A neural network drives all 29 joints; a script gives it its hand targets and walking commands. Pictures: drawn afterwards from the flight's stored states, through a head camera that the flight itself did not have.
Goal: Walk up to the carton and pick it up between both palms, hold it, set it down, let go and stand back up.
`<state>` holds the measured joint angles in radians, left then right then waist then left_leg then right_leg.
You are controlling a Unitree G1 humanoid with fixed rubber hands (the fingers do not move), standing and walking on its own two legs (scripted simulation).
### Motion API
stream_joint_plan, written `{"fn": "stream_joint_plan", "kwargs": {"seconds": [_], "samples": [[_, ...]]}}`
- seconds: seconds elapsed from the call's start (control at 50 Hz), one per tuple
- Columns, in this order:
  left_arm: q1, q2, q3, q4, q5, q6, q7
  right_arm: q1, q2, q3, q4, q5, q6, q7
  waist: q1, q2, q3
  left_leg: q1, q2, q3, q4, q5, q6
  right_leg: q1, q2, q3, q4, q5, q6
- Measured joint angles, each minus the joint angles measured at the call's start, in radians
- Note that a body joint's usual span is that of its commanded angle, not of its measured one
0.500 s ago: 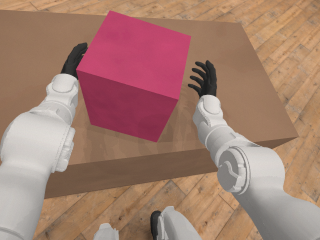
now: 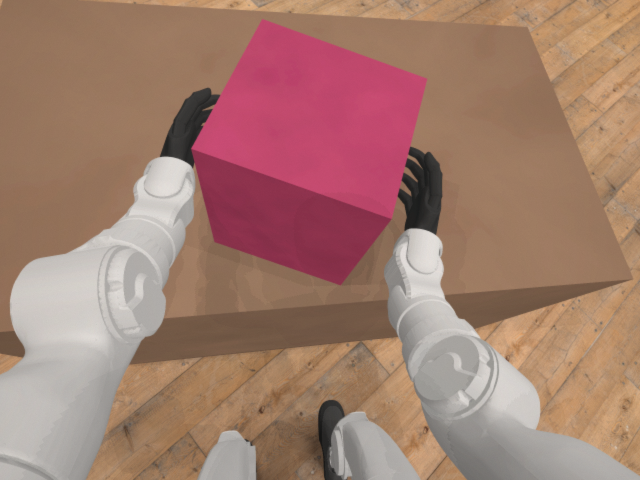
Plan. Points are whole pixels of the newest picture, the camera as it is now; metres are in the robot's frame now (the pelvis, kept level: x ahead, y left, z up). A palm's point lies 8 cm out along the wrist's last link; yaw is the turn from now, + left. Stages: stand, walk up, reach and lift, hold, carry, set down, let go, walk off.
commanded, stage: reach and lift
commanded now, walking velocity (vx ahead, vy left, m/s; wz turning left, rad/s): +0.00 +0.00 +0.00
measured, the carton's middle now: (306, 171) +0.50 -0.03 -0.04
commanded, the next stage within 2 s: none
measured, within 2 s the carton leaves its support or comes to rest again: neither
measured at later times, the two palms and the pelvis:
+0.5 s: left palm (182, 155) +0.50 +0.13 +0.01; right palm (421, 219) +0.41 -0.16 +0.00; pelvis +0.01 -0.01 +0.02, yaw +3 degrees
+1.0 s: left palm (184, 160) +0.49 +0.12 +0.01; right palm (422, 221) +0.41 -0.17 +0.00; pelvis +0.00 -0.02 +0.02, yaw +4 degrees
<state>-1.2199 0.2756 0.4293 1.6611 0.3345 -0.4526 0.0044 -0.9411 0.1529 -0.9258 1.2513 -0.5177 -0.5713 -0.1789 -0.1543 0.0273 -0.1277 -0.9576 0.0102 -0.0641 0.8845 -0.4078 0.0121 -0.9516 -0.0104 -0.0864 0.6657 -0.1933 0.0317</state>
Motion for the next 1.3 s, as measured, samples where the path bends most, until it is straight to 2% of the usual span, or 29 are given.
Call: {"fn": "stream_joint_plan", "kwargs": {"seconds": [0.1, 0.2, 0.42, 0.62, 0.96, 1.3], "samples": [[0.047, -0.025, 0.036, -0.038, 0.040, -0.008, 0.006, 0.031, -0.003, -0.023, -0.007, -0.041, -0.013, 0.019, 0.001, 0.010, -0.002, 0.034, 0.006, 0.011, -0.042, 0.010, -0.008, 0.043, -0.001, -0.005, -0.053, 0.013, 0.001], [0.070, -0.038, 0.053, -0.048, 0.061, -0.016, 0.006, 0.062, -0.006, -0.019, 0.000, -0.043, -0.031, 0.024, -0.004, -0.001, -0.009, 0.060, 0.008, 0.014, -0.082, 0.026, -0.018, 0.075, -0.005, -0.017, -0.094, 0.021, -0.001], [0.066, -0.040, 0.077, -0.065, 0.112, -0.009, -0.006, 0.079, 0.014, -0.021, -0.003, -0.015, -0.065, 0.003, -0.014, -0.015, -0.012, 0.059, 0.015, 0.000, -0.131, 0.062, -0.030, 0.091, -0.006, -0.052, -0.146, 0.041, -0.016], [0.055, -0.044, 0.116, -0.099, 0.151, 0.014, -0.015, 0.062, 0.020, -0.029, -0.019, -0.023, -0.068, -0.011, -0.010, -0.012, -0.010, 0.038, 0.018, -0.003, -0.157, 0.088, -0.015, 0.072, -0.005, -0.066, -0.164, 0.063, -0.026], [0.061, -0.051, 0.151, -0.113, 0.159, 0.029, -0.021, 0.064, 0.044, -0.043, -0.059, -0.038, -0.044, -0.026, -0.007, -0.012, -0.021, 0.024, 0.017, -0.002, -0.155, 0.092, -0.009, 0.051, -0.007, -0.066, -0.145, 0.059, -0.032], [0.070, -0.064, 0.114, -0.105, 0.134, 0.010, -0.003, 0.074, 0.012, -0.009, -0.011, -0.004, -0.079, -0.027, 0.005, -0.005, -0.020, 0.030, 0.026, 0.002, -0.148, 0.084, -0.016, 0.066, 0.002, -0.061, -0.163, 0.065, -0.028]]}}
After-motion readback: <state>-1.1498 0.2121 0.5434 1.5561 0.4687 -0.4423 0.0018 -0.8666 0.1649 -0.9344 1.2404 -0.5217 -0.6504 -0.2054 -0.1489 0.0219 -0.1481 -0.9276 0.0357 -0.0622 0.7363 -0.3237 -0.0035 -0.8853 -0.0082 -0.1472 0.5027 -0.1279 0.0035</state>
